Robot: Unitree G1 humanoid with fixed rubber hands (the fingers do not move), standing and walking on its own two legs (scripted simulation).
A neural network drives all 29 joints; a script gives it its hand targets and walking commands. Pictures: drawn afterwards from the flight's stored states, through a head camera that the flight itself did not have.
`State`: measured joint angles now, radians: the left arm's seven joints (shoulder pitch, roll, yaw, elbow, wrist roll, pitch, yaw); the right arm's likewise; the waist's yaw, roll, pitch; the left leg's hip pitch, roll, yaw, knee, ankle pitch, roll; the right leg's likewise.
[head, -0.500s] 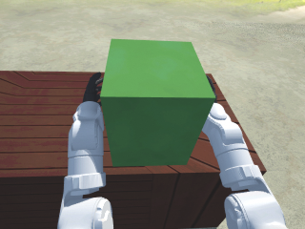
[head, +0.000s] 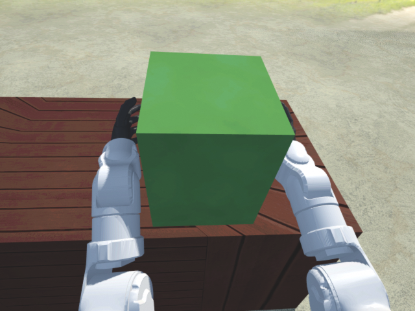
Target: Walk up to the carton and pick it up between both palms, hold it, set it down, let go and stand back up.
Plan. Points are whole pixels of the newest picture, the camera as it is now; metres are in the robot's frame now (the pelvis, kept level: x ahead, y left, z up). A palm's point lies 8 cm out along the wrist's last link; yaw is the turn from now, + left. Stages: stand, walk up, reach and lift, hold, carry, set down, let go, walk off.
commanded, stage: hold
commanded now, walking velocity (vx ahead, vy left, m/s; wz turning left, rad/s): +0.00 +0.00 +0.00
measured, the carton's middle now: (205, 143) +0.37 +0.01 +0.17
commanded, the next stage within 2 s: set down in 0.98 s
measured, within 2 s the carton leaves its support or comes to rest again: neither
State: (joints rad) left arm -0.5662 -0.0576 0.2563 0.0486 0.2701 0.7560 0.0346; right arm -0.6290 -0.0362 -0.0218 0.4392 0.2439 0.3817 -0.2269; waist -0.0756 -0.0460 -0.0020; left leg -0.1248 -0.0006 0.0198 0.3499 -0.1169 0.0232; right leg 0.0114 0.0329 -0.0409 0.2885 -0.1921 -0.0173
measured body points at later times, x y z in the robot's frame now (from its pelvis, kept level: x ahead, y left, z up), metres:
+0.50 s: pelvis +0.00 +0.00 +0.00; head -0.05 +0.03 +0.45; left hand +0.37 +0.15 +0.19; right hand +0.37 -0.14 +0.18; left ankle +0.05 +0.10 -0.75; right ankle -0.01 -0.10 -0.75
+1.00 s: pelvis +0.00 +0.00 +0.00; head -0.04 +0.03 +0.45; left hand +0.37 +0.15 +0.19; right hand +0.37 -0.14 +0.18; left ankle +0.05 +0.10 -0.75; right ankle -0.01 -0.10 -0.75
